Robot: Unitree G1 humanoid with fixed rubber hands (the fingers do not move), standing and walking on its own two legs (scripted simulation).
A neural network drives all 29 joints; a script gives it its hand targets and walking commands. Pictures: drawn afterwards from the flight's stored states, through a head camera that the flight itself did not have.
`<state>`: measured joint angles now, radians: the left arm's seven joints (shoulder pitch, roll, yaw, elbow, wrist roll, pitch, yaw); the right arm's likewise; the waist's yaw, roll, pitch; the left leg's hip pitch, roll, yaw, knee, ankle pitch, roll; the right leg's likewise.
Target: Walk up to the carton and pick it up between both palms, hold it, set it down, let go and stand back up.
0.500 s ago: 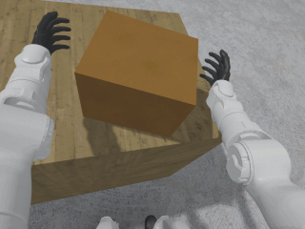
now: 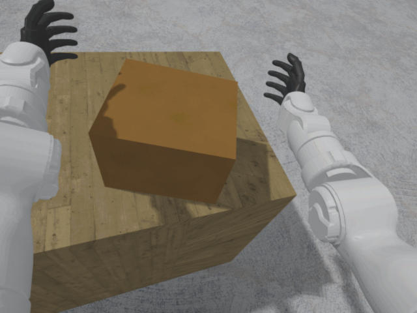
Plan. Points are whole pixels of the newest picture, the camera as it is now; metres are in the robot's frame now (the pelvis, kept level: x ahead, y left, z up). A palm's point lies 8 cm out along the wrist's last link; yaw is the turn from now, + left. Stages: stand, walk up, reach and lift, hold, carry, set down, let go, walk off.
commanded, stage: set down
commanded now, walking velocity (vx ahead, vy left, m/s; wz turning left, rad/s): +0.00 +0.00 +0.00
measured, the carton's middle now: (172, 133) +0.49 +0.00 +0.02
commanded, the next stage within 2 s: none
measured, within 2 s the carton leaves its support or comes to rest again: neither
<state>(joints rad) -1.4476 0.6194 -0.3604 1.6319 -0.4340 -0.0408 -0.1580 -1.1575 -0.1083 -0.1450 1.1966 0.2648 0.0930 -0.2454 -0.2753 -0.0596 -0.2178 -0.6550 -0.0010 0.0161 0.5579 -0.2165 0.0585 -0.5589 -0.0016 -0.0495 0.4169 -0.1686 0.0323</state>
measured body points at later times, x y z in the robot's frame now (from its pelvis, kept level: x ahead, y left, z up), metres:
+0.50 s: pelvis +0.00 +0.00 +0.00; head +0.07 +0.06 +0.44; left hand +0.50 +0.25 +0.10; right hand +0.41 -0.18 +0.10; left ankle +0.02 +0.07 -0.73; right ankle +0.00 -0.15 -0.73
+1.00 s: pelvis -0.01 +0.01 +0.01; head +0.01 +0.05 +0.45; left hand +0.43 +0.26 +0.11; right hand +0.35 -0.17 +0.09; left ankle +0.02 +0.07 -0.73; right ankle +0.00 -0.15 -0.73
